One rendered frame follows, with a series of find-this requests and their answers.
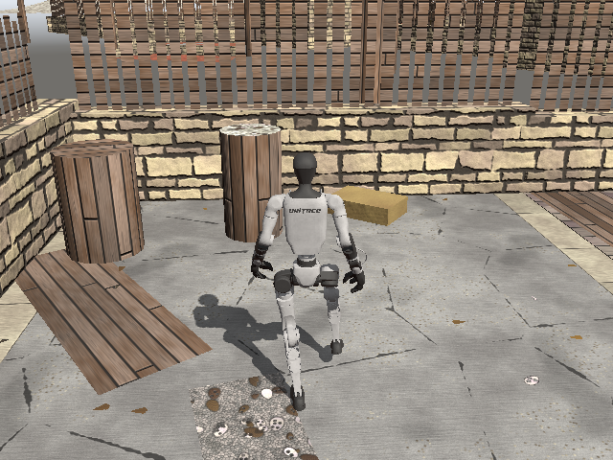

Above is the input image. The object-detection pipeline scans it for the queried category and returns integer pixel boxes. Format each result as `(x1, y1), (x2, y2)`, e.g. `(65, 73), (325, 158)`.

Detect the robot left hand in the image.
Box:
(251, 261), (273, 279)

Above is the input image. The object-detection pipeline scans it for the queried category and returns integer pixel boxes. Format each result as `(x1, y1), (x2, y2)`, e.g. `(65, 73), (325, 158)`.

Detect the robot right foot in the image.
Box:
(330, 339), (344, 355)

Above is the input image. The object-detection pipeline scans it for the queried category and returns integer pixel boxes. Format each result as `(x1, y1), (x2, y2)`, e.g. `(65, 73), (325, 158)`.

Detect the robot right hand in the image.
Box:
(343, 270), (365, 293)

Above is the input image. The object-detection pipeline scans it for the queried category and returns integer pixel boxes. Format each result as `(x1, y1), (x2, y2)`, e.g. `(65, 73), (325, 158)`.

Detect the right robot forearm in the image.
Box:
(342, 233), (363, 274)

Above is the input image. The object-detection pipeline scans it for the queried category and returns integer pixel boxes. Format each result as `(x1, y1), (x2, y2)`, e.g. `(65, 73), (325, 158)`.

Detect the left robot thigh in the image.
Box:
(273, 268), (300, 347)

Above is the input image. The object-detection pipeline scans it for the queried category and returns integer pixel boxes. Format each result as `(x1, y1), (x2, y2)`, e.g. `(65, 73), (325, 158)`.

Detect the left robot forearm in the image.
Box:
(252, 231), (269, 265)

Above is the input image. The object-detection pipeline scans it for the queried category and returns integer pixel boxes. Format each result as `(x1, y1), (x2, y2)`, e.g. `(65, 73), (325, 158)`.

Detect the right robot upper arm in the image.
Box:
(325, 194), (352, 248)

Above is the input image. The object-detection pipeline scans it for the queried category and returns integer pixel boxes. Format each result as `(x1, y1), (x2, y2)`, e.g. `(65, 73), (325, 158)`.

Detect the left robot upper arm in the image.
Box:
(259, 194), (285, 246)

